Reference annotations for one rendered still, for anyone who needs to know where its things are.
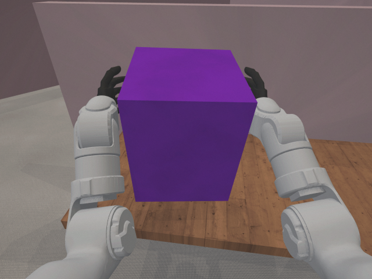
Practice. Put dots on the right robot hand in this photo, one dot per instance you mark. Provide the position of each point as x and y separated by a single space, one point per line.
256 83

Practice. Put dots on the left robot upper arm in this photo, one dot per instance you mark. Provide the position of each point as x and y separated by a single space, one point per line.
97 240

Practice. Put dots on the robot left forearm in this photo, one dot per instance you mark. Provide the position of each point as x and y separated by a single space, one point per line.
96 153

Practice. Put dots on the robot right forearm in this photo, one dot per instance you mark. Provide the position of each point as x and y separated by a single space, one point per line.
298 174

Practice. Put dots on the right robot upper arm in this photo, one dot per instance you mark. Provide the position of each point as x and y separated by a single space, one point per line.
323 234

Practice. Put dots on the carton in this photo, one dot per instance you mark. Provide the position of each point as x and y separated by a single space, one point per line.
185 116

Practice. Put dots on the left robot hand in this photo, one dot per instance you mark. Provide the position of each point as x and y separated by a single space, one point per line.
108 83

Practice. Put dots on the table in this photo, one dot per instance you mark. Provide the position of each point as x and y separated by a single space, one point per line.
250 221

